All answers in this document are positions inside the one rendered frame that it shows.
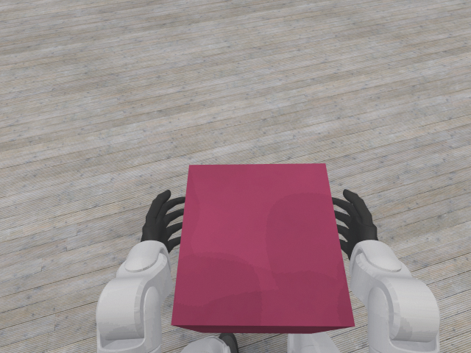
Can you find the carton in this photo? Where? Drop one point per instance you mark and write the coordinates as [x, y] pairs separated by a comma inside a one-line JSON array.
[[260, 252]]

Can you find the left robot forearm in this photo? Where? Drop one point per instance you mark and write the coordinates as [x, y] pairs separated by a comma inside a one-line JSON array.
[[128, 318]]

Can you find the robot right hand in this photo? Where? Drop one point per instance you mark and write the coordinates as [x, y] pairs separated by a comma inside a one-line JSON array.
[[359, 221]]

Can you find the right robot forearm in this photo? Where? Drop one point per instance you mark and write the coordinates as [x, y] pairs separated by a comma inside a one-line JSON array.
[[403, 313]]

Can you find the left robot foot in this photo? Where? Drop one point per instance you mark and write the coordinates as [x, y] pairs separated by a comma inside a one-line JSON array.
[[230, 340]]

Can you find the robot left hand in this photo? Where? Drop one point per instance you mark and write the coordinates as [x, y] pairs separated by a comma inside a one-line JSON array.
[[157, 220]]

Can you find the robot left thigh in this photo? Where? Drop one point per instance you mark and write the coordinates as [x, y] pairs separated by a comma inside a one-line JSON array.
[[206, 345]]

